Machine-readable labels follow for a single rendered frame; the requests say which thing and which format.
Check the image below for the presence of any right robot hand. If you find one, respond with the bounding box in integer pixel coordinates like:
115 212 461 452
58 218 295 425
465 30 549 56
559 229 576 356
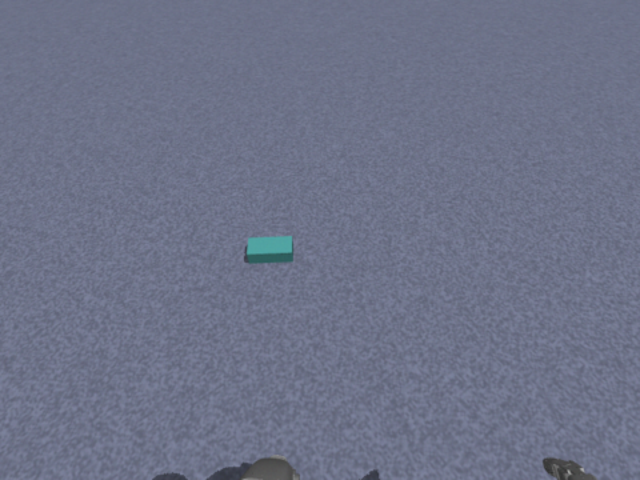
543 458 598 480

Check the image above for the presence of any carton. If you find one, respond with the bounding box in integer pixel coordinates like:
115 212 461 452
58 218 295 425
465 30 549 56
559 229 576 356
247 236 293 264

